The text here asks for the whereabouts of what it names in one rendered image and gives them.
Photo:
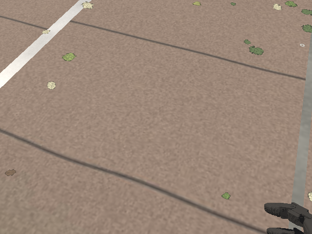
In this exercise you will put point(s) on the right robot hand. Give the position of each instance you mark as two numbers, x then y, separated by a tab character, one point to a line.
294	213

